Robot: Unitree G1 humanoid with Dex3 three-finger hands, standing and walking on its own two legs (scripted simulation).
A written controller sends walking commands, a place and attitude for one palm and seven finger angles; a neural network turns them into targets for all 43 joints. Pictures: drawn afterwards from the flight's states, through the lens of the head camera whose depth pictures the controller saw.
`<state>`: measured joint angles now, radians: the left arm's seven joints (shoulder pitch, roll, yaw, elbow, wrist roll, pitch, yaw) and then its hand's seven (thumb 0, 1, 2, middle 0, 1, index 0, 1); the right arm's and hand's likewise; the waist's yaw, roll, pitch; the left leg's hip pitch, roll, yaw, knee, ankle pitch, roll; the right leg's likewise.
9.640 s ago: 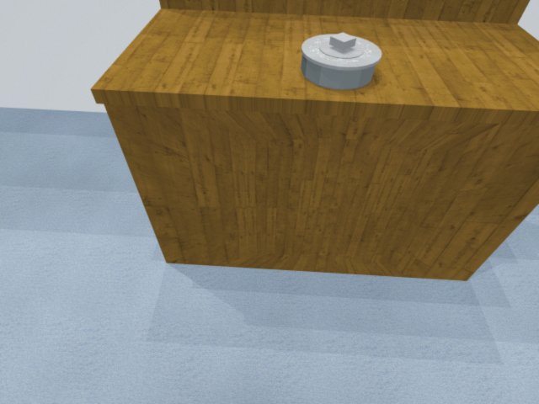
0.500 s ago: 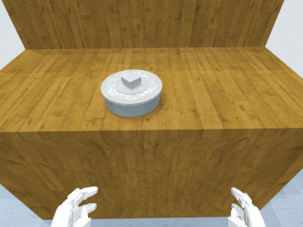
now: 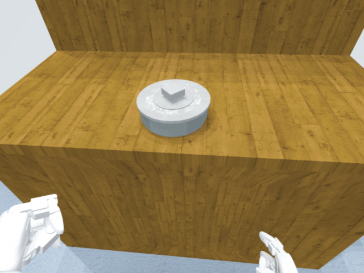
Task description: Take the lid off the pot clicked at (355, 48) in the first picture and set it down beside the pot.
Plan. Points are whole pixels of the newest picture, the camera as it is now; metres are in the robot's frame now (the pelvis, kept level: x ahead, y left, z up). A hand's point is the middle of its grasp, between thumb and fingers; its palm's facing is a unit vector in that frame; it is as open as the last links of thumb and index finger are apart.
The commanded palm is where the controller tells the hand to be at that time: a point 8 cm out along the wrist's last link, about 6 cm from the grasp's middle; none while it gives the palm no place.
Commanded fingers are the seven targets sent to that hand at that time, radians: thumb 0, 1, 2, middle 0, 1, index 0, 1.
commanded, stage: raise the hand higher, near the body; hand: left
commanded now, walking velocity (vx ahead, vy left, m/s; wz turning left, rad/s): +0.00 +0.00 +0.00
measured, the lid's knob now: (173, 91) +0.53 +0.10 +0.15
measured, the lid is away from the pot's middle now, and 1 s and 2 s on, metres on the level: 0.00 0.00 0.00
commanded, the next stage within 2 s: reach forward and open the fingers in 0.70 s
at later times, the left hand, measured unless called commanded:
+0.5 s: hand (49, 201) +0.16 +0.23 +0.18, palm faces +0.39 -0.82 -0.42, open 3.1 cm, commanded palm +0.11 +0.27 +0.20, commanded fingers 0.00 0.90 0.90 -1.30 -1.50 -1.30 -1.50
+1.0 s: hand (39, 174) +0.18 +0.25 +0.21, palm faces +0.42 -0.29 -0.86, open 3.0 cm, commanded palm +0.14 +0.26 +0.24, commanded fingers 0.00 0.62 1.13 -1.24 -1.11 -1.24 -1.11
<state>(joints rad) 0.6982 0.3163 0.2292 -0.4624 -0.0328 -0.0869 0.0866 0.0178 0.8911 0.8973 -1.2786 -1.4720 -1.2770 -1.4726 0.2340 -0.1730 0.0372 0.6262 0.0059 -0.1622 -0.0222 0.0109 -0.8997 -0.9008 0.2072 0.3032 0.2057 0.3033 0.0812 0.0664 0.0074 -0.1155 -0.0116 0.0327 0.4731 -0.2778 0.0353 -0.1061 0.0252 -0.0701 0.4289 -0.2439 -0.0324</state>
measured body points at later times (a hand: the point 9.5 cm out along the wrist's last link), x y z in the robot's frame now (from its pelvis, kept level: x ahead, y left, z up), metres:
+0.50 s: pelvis +0.00 +0.00 +0.00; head -0.03 -0.02 +0.45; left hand +0.13 +0.27 +0.21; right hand +0.20 -0.22 -0.06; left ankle -0.01 +0.09 -0.74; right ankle +0.00 -0.10 -0.74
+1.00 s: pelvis -0.02 +0.01 +0.00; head -0.03 -0.03 +0.44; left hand +0.16 +0.26 +0.26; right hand +0.20 -0.20 -0.08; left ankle -0.01 +0.09 -0.74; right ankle +0.00 -0.10 -0.74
